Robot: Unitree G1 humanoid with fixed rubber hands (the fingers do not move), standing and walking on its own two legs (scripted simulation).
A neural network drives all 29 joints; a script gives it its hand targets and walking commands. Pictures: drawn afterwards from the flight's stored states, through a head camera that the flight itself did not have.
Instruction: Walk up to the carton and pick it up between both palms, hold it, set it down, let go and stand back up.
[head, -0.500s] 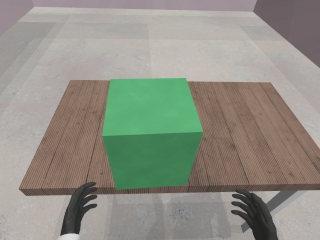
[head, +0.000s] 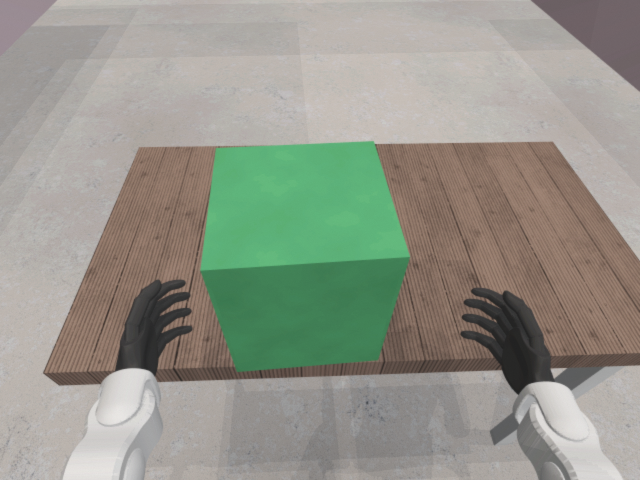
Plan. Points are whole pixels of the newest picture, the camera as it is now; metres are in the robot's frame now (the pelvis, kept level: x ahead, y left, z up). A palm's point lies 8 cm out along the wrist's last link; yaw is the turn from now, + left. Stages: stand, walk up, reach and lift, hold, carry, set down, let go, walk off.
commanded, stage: reach and lift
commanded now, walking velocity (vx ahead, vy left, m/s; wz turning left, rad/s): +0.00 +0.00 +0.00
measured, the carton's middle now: (302, 261) +0.39 +0.08 +0.04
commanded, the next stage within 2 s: none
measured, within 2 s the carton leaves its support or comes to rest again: neither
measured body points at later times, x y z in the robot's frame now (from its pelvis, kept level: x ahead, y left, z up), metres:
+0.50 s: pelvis +0.00 -0.01 +0.00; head +0.02 -0.01 +0.45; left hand +0.29 +0.23 +0.11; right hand +0.35 -0.18 +0.11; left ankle +0.02 +0.14 -0.75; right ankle -0.01 -0.10 -0.75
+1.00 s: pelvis -0.01 +0.00 +0.00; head +0.00 +0.00 +0.45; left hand +0.34 +0.25 +0.16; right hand +0.41 -0.16 +0.16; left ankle +0.02 +0.14 -0.75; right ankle -0.01 -0.10 -0.75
